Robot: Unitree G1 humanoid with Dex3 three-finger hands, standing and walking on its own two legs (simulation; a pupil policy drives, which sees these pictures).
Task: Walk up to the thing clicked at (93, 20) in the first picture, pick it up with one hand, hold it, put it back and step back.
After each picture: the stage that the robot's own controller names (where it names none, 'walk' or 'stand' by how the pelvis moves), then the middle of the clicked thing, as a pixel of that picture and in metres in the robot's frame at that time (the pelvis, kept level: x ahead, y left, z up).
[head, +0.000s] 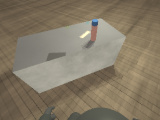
stand; (94, 31) +0.97 +0.01 -0.03
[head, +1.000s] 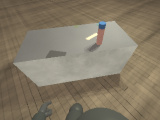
rise first; (100, 34) +0.87 -0.04 -0.01
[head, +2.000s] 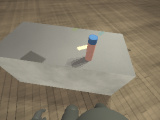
sink last; (90, 49) +0.58 +0.04 +0.00
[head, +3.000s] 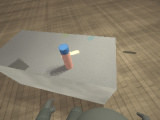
stand; (66, 58) +0.48 +0.23 -0.01
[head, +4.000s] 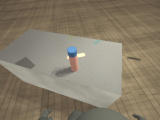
stand; (73, 60) +0.48 +0.19 -0.03
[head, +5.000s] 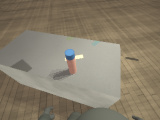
stand; (71, 62) +0.45 +0.19 -0.03
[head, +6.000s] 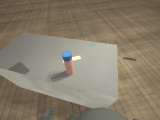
stand; (69, 64) +0.45 +0.21 -0.03
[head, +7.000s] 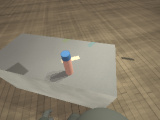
stand; (67, 64) +0.45 +0.22 -0.03
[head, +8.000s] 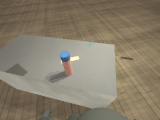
stand; (67, 64) +0.44 +0.23 -0.03
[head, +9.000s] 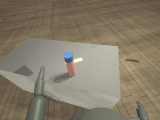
rise first; (70, 65) +0.44 +0.23 -0.03
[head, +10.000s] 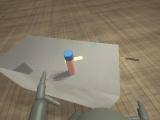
go down; (70, 63) +0.45 +0.23 -0.03
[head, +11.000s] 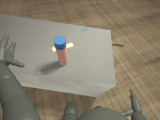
go down; (62, 53) +0.47 +0.20 +0.01
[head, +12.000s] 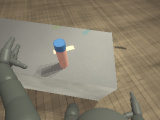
approach; (62, 55) +0.46 +0.21 +0.02
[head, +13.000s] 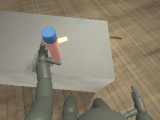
close in; (53, 47) +0.48 +0.23 +0.06
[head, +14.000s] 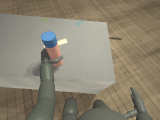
lift; (54, 52) +0.45 +0.22 +0.06
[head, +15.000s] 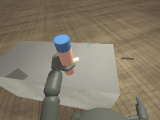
lift; (66, 58) +0.33 +0.16 +0.21
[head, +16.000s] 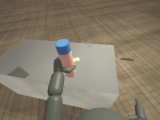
hold; (67, 60) +0.33 +0.17 +0.17
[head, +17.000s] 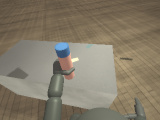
hold; (66, 63) +0.33 +0.17 +0.15
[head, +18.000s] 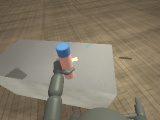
crouch; (66, 63) +0.34 +0.17 +0.14
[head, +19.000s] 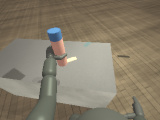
crouch; (59, 49) +0.42 +0.22 +0.18
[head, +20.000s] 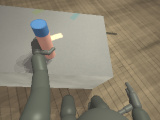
lower; (45, 42) +0.50 +0.24 +0.07
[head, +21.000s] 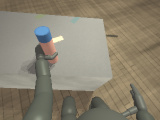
lower; (48, 48) +0.47 +0.23 +0.07
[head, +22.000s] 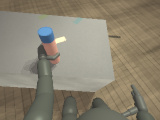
lower; (51, 48) +0.47 +0.23 +0.07
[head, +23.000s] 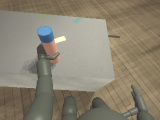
lower; (50, 48) +0.47 +0.23 +0.07
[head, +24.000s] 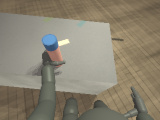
open; (55, 53) +0.43 +0.22 +0.06
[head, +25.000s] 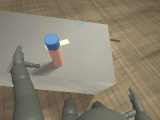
sink last; (55, 53) +0.44 +0.22 +0.05
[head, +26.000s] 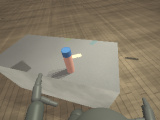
stand; (68, 61) +0.46 +0.23 +0.02
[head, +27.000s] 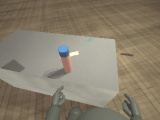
stand; (66, 60) +0.44 +0.22 +0.01
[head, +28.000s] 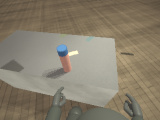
stand; (65, 60) +0.45 +0.23 +0.02
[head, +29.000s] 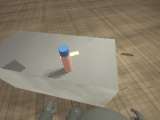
stand; (66, 60) +0.45 +0.22 +0.02
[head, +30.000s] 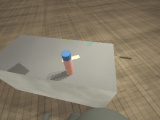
walk; (68, 64) +0.46 +0.22 -0.03
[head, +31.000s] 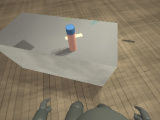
walk; (71, 39) +0.63 +0.21 -0.01
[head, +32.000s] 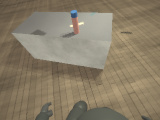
walk; (75, 23) +0.96 +0.25 -0.01
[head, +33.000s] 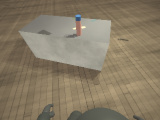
stand; (78, 25) +1.07 +0.22 -0.02
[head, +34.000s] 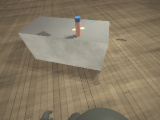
stand; (77, 27) +1.08 +0.22 -0.03
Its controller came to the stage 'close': yes
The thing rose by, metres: 0.22
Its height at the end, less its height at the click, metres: +0.00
